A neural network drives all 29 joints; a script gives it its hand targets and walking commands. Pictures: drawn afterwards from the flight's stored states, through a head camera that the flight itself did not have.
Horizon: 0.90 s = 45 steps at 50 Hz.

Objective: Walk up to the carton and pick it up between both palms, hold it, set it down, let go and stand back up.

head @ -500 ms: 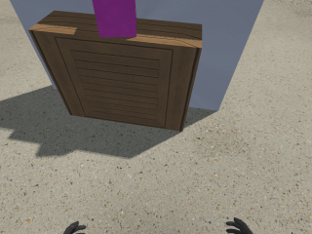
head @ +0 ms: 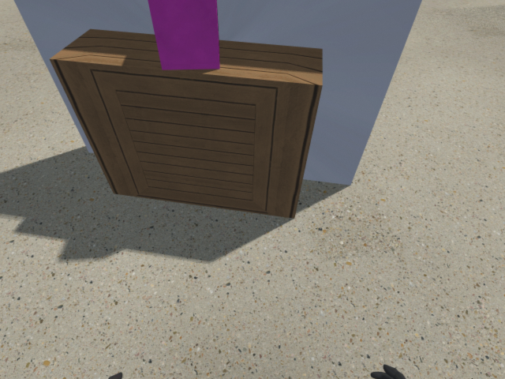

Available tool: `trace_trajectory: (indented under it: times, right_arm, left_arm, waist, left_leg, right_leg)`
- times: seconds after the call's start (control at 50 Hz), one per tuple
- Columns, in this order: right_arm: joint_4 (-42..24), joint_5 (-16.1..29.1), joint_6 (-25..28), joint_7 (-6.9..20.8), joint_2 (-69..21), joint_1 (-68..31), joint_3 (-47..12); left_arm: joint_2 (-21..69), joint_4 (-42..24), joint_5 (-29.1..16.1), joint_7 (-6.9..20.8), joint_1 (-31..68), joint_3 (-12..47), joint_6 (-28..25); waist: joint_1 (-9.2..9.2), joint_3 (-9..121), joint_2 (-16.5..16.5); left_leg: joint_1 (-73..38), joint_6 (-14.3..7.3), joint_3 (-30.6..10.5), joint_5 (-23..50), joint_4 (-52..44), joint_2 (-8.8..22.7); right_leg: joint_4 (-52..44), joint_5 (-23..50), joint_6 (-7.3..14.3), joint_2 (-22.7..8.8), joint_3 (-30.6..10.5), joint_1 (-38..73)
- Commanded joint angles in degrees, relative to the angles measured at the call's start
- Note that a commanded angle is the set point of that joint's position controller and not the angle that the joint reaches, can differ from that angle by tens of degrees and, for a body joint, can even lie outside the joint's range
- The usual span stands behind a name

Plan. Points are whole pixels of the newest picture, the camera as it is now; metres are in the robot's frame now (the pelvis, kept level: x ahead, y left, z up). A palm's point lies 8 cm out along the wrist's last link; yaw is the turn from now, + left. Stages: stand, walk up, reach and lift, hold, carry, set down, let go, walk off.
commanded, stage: stand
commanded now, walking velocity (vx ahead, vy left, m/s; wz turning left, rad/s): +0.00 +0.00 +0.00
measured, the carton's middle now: (188, 19) +1.19 +0.20 +0.09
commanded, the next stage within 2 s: walk up in 1.72 s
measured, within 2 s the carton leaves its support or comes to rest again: neither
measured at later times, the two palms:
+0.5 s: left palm out of the picture +0.10 +0.24 -0.10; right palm out of the picture +0.09 -0.25 -0.10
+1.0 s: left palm out of the picture +0.09 +0.24 -0.10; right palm out of the picture +0.08 -0.25 -0.10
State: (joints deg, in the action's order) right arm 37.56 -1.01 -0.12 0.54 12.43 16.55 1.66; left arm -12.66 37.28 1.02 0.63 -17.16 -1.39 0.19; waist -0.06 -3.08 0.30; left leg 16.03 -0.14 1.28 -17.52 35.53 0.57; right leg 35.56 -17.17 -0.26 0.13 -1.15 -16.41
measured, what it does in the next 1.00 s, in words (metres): stands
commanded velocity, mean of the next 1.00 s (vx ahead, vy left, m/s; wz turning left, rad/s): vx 0.00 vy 0.00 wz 0.00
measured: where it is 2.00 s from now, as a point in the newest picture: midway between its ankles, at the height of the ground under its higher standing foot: outside the picture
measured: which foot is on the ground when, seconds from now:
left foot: down 0.00-1.00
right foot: down 0.00-1.00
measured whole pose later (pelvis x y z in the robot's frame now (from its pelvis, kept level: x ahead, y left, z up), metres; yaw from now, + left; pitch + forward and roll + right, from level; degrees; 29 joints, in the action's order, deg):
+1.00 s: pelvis +0.00 +0.00 +0.00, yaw -1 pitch -2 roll +0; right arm 40.6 -0.6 -0.4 0.3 13.3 17.8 0.8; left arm -13.4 39.5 0.6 0.2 -17.9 -0.4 0.2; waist 0.2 -2.5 0.3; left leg 14.5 0.0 2.4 -16.6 33.1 1.0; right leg 33.6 -16.1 -0.2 0.6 -2.2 -15.5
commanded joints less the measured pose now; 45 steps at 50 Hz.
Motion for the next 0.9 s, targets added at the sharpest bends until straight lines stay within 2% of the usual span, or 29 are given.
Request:
trace_trajectory:
  times: [0.0,0.32,0.88]
  right_arm:
    - [-5.80,0.10,1.87,-0.45,7.24,-1.22,2.38]
    - [-4.45,0.21,1.59,-0.64,7.50,-0.19,2.04]
    - [-2.49,0.41,1.36,-0.67,8.15,0.81,1.61]
  left_arm:
    - [-7.08,-6.31,-0.06,-0.45,1.05,-2.38,-2.05]
    - [-7.49,-5.30,-0.32,-0.74,0.18,-1.99,-1.90]
    - [-8.09,-3.75,-0.45,-0.88,-0.32,-1.61,-1.68]
  waist:
    - [0.14,3.36,-0.09]
    - [0.15,3.38,-0.07]
    - [0.22,1.98,-0.09]
  left_leg:
    - [0.09,-1.59,-5.48,0.71,-8.11,4.24]
    - [-1.27,-1.51,-4.66,4.49,-7.67,4.26]
    - [-1.50,-1.48,-4.43,2.06,-9.39,4.61]
  right_leg:
    - [-6.97,2.69,1.93,-4.11,-4.51,-0.01]
    - [-7.21,6.53,1.97,-4.34,-4.92,0.21]
    - [-8.86,4.28,1.90,-4.13,-5.62,-0.54]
